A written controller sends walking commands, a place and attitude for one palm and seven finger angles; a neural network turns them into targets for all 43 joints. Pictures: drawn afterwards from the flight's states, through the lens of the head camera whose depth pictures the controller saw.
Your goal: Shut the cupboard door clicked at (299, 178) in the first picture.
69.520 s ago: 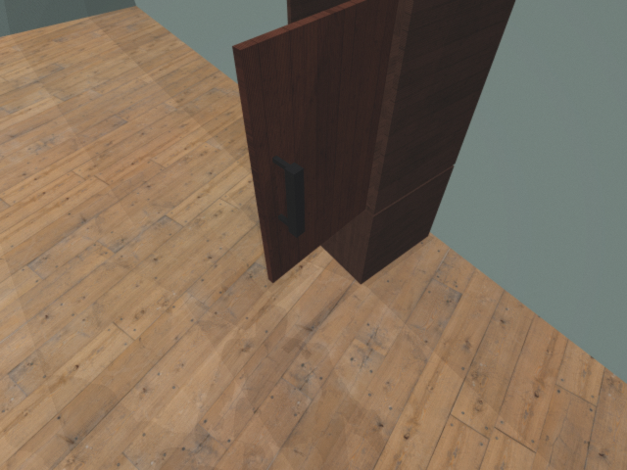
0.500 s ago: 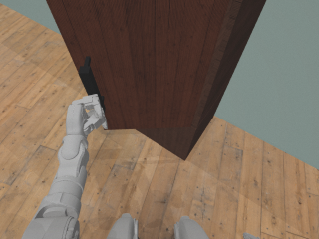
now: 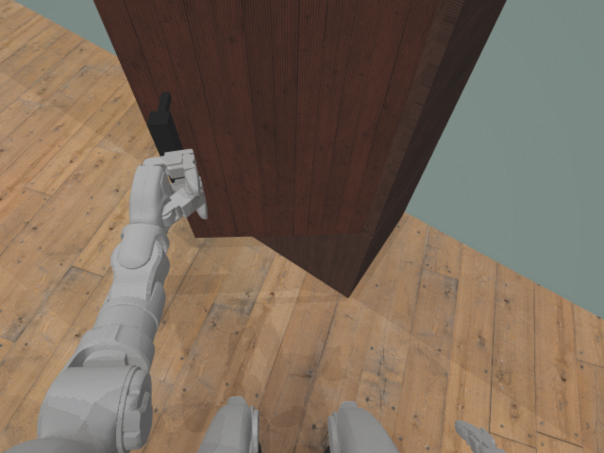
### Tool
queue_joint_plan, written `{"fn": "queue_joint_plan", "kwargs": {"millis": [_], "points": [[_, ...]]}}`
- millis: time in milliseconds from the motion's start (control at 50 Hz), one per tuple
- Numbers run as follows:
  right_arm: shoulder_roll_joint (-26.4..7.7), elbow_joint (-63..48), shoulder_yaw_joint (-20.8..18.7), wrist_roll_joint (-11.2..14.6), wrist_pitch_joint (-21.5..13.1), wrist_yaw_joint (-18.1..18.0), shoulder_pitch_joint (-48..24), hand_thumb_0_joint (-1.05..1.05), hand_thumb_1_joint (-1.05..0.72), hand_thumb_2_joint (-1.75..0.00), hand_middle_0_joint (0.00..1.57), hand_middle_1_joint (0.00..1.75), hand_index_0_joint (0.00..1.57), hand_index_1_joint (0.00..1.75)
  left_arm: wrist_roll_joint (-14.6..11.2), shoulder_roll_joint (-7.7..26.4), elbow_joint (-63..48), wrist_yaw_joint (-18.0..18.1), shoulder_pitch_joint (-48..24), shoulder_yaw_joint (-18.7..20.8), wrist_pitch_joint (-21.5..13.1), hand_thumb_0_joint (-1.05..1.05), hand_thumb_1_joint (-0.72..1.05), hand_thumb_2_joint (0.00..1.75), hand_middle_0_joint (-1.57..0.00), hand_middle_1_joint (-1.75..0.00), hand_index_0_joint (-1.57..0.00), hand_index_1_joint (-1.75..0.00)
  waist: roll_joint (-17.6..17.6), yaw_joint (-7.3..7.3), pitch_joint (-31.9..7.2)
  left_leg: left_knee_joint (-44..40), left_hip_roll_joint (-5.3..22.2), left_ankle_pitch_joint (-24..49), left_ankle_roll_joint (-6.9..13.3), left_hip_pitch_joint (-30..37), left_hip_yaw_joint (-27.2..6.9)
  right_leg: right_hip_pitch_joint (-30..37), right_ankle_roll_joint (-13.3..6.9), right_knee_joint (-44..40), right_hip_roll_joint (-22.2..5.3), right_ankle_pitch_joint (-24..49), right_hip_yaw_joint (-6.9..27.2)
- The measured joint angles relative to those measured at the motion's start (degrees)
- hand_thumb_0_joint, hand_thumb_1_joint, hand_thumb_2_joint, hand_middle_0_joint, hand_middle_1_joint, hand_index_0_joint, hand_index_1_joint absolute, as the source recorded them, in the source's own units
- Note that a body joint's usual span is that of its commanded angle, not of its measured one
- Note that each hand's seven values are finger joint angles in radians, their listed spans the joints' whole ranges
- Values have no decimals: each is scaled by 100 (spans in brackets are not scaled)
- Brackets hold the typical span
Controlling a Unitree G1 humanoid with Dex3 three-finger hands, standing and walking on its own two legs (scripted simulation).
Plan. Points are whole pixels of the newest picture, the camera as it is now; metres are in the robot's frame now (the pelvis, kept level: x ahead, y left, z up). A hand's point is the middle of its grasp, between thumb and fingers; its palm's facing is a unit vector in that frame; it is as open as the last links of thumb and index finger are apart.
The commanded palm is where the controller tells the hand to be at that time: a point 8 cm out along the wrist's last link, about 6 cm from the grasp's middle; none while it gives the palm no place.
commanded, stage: push the door shut along its arc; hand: left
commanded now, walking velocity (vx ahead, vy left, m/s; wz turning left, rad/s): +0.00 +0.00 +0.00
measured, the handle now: (178, 153) +0.53 +0.17 +0.05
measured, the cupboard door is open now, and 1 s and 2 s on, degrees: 37 20 13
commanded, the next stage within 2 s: pull the fist back off the door in 1.42 s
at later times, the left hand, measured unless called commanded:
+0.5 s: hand (204, 160) +0.51 +0.13 +0.06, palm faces -0.17 -0.99 -0.02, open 3.1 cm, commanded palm +0.50 +0.17 +0.06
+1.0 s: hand (232, 131) +0.56 +0.09 +0.06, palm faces -0.30 -0.95 -0.02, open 3.1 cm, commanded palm +0.57 +0.13 +0.06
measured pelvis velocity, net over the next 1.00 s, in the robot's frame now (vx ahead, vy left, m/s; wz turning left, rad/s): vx -0.01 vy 0.02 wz -0.05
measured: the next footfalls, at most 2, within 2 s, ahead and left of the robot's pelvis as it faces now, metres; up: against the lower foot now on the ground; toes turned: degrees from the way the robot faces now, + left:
none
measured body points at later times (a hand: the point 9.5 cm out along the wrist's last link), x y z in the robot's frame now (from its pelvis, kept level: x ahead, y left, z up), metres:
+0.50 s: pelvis -0.01 +0.00 -0.02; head +0.12 +0.02 +0.41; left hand +0.51 +0.18 +0.06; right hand +0.00 -0.27 -0.13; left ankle +0.05 +0.12 -0.64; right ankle +0.02 -0.11 -0.64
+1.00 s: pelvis -0.01 +0.02 -0.03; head +0.16 +0.03 +0.38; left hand +0.57 +0.15 +0.07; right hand -0.03 -0.24 -0.14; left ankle +0.05 +0.12 -0.64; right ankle +0.02 -0.11 -0.64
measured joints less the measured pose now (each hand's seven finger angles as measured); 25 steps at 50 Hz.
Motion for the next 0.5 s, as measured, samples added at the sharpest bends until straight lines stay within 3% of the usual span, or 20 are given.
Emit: {"fn": "queue_joint_plan", "kwargs": {"millis": [240, 500], "points": [[-83, 131, 5, 18, 102, 14, 315, 1, -91, -90, 20, 30, 20, 30, -43, 469, 814, -483, -874, 249, 127, 1, 90, 90, -132, -150, -130, -150, 65, -169, 13, 209, 16, -36, 10, -388, -21, -373, 4, 183, 19, -26, -20], [-159, 207, 35, 17, 57, 39, 504, 1, -91, -90, 20, 30, 20, 30, 35, 1033, 1352, -895, -1732, 450, 412, 1, 90, 90, -131, -150, -131, -150, 97, -477, 28, 514, 78, -93, 35, -906, -92, -828, 20, 361, 87, -20, -84]]}}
